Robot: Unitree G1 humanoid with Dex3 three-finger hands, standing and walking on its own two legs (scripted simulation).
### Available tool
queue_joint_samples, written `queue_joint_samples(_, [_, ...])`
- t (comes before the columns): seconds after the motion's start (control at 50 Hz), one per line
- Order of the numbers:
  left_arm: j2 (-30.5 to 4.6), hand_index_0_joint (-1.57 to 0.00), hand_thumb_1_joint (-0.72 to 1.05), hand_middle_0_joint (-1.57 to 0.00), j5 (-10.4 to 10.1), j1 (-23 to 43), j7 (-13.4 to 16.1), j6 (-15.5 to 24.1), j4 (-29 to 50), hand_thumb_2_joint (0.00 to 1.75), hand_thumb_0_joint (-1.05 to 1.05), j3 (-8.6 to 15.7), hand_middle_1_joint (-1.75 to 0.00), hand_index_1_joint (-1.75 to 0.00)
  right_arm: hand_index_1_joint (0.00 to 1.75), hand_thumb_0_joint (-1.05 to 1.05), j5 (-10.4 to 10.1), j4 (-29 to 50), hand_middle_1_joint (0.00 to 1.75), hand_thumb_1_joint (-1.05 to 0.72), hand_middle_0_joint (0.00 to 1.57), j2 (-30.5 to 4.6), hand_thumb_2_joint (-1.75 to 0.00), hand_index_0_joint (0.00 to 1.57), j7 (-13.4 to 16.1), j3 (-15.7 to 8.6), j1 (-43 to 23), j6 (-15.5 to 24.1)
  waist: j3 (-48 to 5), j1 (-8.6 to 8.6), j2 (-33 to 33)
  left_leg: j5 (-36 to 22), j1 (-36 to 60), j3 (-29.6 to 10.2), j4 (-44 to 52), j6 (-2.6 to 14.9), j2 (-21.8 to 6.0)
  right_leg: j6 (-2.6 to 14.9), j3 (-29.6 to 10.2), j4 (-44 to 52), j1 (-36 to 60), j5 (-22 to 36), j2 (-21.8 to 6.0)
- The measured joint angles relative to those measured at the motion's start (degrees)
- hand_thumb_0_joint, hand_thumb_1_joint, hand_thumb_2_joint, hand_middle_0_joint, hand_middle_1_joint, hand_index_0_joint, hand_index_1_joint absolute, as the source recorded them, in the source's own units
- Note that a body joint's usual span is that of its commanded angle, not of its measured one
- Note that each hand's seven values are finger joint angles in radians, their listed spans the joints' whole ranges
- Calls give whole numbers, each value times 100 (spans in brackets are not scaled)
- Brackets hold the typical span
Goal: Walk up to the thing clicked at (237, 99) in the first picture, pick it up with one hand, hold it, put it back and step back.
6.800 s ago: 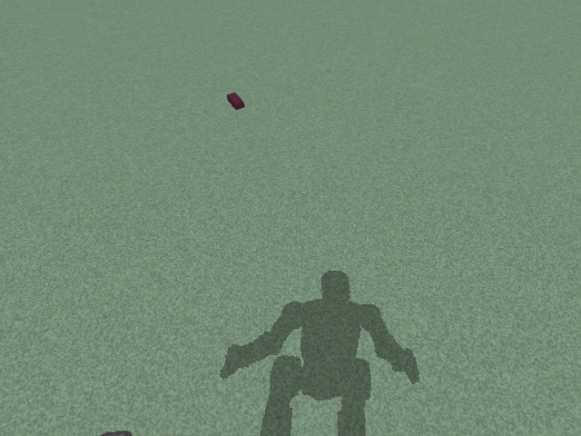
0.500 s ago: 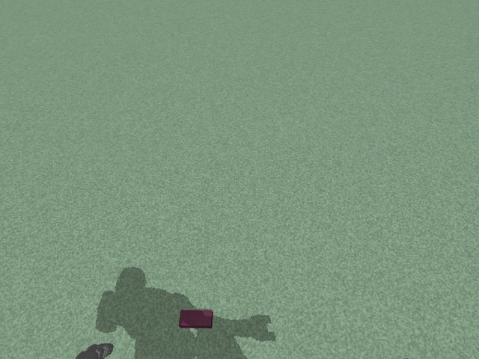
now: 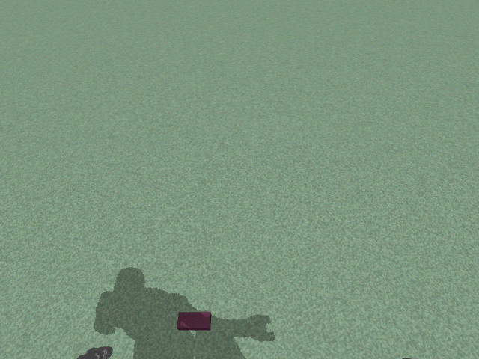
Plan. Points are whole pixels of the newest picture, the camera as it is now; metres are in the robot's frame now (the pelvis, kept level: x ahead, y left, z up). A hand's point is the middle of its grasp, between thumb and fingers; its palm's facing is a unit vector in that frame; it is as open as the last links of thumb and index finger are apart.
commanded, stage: walk up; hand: left
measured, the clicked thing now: (194, 321) +0.34 +0.22 -0.76
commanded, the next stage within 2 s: stand in 0.10 s
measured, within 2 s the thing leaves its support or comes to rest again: neither
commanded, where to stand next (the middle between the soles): +0.04 +0.00 m, yaw +3 degrees
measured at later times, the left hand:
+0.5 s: hand out of the picture +0.07 +0.25 -0.15, palm faces +0.03 -0.93 -0.36, open 7.4 cm
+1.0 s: hand out of the picture +0.05 +0.25 -0.15, palm faces +0.03 -0.94 -0.35, open 7.4 cm
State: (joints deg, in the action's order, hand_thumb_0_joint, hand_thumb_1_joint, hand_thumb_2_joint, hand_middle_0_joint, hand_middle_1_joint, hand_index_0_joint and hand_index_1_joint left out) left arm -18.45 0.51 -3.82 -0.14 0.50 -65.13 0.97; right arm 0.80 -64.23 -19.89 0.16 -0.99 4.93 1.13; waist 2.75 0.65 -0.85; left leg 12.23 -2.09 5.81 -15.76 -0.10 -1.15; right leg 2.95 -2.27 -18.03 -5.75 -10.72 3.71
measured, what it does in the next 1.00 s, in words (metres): stands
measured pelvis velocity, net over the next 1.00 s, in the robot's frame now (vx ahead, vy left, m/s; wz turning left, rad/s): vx -0.01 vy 0.00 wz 0.05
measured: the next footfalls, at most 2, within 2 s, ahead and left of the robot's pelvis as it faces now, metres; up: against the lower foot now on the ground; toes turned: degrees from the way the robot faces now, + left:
none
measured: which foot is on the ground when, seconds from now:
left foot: down 0.00-1.00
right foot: down 0.00-1.00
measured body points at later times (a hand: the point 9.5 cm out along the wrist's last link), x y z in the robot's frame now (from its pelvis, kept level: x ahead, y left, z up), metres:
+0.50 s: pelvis -0.01 -0.01 +0.00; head -0.01 -0.02 +0.45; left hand +0.07 +0.30 -0.12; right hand +0.07 -0.30 -0.14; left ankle -0.04 +0.11 -0.75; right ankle -0.01 -0.09 -0.75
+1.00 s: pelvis -0.01 +0.00 +0.00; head -0.01 -0.01 +0.45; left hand +0.04 +0.30 -0.13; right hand +0.07 -0.30 -0.14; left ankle -0.04 +0.11 -0.75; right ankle -0.01 -0.09 -0.75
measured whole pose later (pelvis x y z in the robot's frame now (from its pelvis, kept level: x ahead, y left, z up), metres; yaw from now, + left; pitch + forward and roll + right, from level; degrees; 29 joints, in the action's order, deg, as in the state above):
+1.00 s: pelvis -0.01 +0.00 +0.00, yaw +3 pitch -2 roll +0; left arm -19.1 0.2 -6.3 0.0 1.1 -66.1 -0.1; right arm 0.8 -65.5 -20.3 -0.1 0.6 7.0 1.0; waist 1.9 0.4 -1.2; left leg 10.3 -3.6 2.7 -15.4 -0.1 -0.8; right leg 3.1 0.7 -15.2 -5.0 -8.7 3.1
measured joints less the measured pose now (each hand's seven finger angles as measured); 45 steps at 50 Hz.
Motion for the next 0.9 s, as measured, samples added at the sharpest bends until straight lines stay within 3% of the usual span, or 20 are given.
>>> queue_joint_samples(0.9, [-65,-21,91,-20,-34,-268,13,62,-107,90,1,-92,-30,-30,30,1,-2,-142,30,-90,20,-47,-90,21,-33,137,211,-22,-72,-25,-44,-189,-164,-312,15,-12,23,17,301,286,64,216,-42])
